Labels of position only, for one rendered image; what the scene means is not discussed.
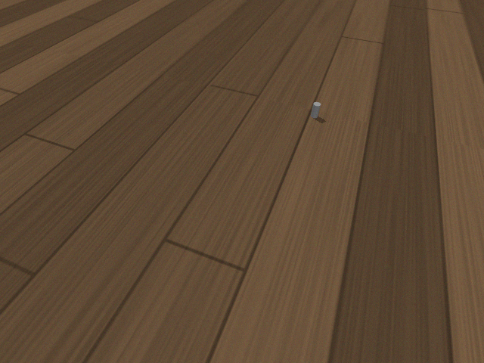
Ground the can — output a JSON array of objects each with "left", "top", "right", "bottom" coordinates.
[{"left": 311, "top": 102, "right": 321, "bottom": 118}]

